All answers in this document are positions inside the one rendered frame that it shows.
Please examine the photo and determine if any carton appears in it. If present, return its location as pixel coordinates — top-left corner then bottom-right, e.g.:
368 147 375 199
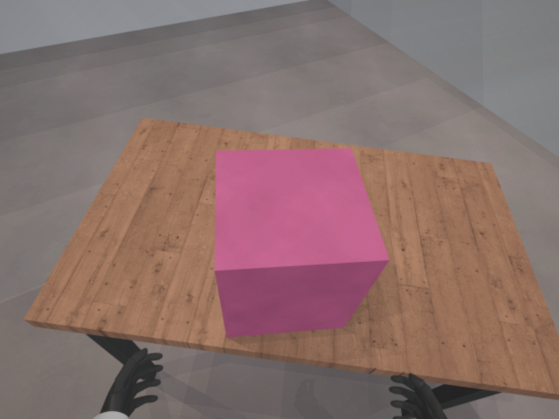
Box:
215 148 390 338

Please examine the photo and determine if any robot right hand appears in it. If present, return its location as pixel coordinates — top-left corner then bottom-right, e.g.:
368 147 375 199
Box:
389 373 447 419

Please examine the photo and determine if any table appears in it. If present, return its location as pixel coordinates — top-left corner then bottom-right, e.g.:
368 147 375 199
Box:
24 118 559 418

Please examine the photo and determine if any robot left hand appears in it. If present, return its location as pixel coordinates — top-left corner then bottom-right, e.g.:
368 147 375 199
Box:
100 348 163 417

